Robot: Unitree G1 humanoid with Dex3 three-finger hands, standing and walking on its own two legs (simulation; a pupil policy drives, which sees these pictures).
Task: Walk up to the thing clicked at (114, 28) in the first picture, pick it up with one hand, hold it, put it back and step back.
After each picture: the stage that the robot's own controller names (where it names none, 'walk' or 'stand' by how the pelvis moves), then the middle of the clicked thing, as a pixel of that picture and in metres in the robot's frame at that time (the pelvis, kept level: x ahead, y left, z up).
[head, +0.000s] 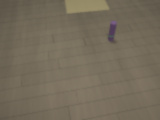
stand; (112, 31) +1.47 -0.32 -0.66
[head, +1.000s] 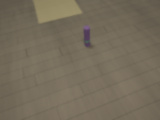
walk; (87, 36) +1.37 +0.06 -0.63
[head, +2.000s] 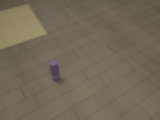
walk; (55, 71) +0.85 +0.29 -0.63
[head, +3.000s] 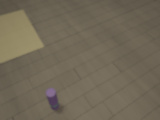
walk; (53, 99) +0.55 +0.24 -0.63
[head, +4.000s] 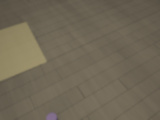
stand; out of the picture +0.40 +0.24 -0.65
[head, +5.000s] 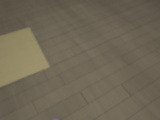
stand; out of the picture +0.39 +0.21 -0.66
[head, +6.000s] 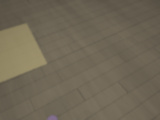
stand; out of the picture +0.39 +0.22 -0.66
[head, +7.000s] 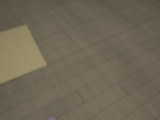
stand; out of the picture +0.38 +0.23 -0.66
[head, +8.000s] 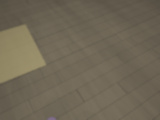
stand; out of the picture +0.38 +0.23 -0.66
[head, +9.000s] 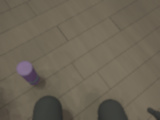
go down; (29, 74) +0.42 +0.27 -0.41
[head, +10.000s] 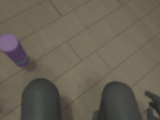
go down; (16, 53) +0.45 +0.30 -0.27
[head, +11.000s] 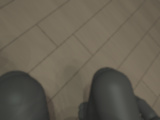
close in; out of the picture +0.41 +0.34 -0.17
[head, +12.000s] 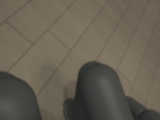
close; out of the picture +0.40 +0.36 -0.15
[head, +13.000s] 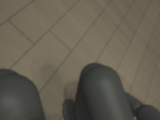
lift; out of the picture +0.37 +0.34 -0.15
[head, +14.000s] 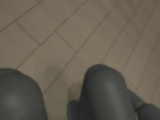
lift; out of the picture +0.33 +0.35 -0.14
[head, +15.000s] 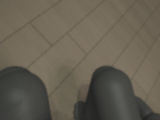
lift; out of the picture +0.31 +0.38 -0.15
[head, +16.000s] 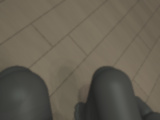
lift; out of the picture +0.30 +0.38 -0.15
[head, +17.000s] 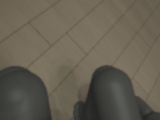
lift; out of the picture +0.31 +0.38 -0.15
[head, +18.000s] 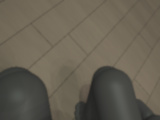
lift; out of the picture +0.31 +0.38 -0.15
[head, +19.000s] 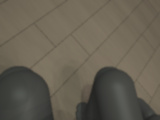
lift; out of the picture +0.31 +0.39 -0.14
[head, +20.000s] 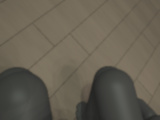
lift; out of the picture +0.31 +0.39 -0.14
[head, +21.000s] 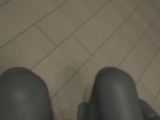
lift; out of the picture +0.31 +0.39 -0.13
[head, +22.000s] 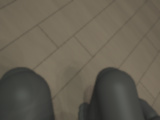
lift; out of the picture +0.31 +0.39 -0.13
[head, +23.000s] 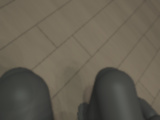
lift; out of the picture +0.32 +0.39 -0.13
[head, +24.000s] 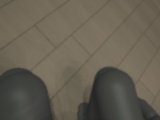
lift; out of the picture +0.32 +0.39 -0.13
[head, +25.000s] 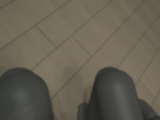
lift; out of the picture +0.32 +0.39 -0.13
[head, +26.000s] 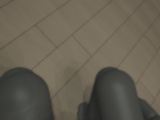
lift; out of the picture +0.32 +0.40 -0.13
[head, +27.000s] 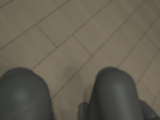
lift; out of the picture +0.32 +0.39 -0.13
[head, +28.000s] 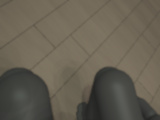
lift; out of the picture +0.32 +0.39 -0.14
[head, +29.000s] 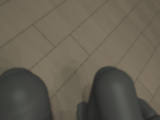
lift; out of the picture +0.32 +0.38 -0.14
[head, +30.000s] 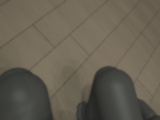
lift; out of the picture +0.32 +0.37 -0.15
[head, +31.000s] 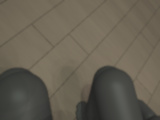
lift; out of the picture +0.32 +0.38 -0.15
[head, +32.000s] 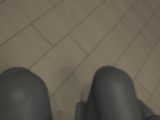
lift; out of the picture +0.32 +0.38 -0.15
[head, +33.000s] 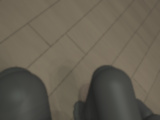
lift; out of the picture +0.32 +0.38 -0.16
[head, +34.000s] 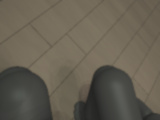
lift; out of the picture +0.32 +0.39 -0.16
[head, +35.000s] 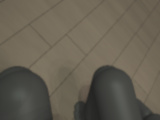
lift; out of the picture +0.32 +0.38 -0.15
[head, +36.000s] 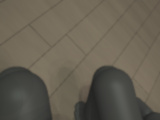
lift; out of the picture +0.31 +0.38 -0.15
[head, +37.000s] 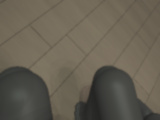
lift; out of the picture +0.31 +0.38 -0.15
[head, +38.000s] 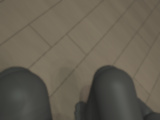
lift; out of the picture +0.31 +0.38 -0.15
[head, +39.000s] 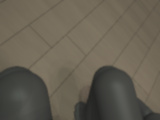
lift; out of the picture +0.31 +0.39 -0.15
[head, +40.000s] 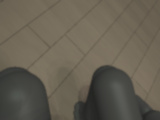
lift; out of the picture +0.31 +0.39 -0.15
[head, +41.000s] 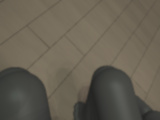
lift; out of the picture +0.31 +0.39 -0.15
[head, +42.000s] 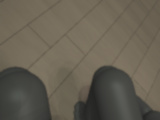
lift; out of the picture +0.31 +0.39 -0.15
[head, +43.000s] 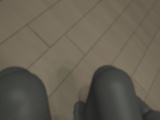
lift; out of the picture +0.31 +0.39 -0.15
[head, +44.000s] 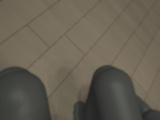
lift; out of the picture +0.31 +0.40 -0.15
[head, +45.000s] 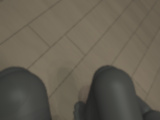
lift; out of the picture +0.31 +0.40 -0.15
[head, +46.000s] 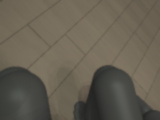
lift; out of the picture +0.31 +0.40 -0.15
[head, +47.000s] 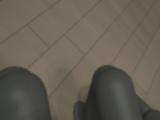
lift; out of the picture +0.30 +0.40 -0.15
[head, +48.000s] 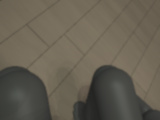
lift; out of the picture +0.31 +0.40 -0.15
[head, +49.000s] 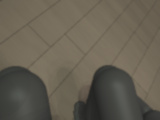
lift; out of the picture +0.30 +0.40 -0.15
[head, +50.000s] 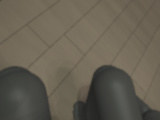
lift; out of the picture +0.30 +0.40 -0.15
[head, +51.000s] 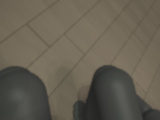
lift; out of the picture +0.30 +0.40 -0.15
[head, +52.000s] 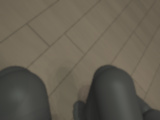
lift; out of the picture +0.30 +0.40 -0.15
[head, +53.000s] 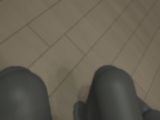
lift; out of the picture +0.30 +0.40 -0.15
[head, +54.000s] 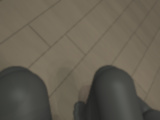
lift; out of the picture +0.30 +0.40 -0.15
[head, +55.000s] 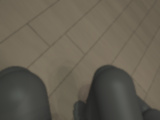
lift; out of the picture +0.30 +0.40 -0.15
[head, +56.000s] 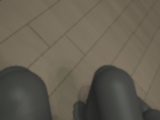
lift; out of the picture +0.30 +0.40 -0.15
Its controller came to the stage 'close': yes
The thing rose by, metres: 0.04
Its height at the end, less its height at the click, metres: +0.00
